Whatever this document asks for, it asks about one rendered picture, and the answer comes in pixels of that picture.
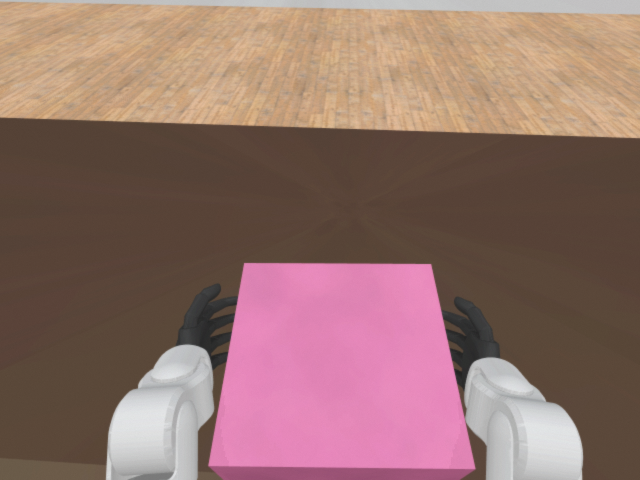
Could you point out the robot right hand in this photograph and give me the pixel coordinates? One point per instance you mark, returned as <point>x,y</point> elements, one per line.
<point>477,344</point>

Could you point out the robot left hand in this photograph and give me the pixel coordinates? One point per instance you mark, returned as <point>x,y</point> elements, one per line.
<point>198,326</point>

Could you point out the carton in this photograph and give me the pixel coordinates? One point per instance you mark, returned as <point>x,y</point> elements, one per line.
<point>339,372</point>

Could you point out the right robot forearm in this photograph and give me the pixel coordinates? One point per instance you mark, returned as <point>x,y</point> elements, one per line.
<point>527,438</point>

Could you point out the left robot forearm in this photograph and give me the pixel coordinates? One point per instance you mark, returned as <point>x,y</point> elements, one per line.
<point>153,433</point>

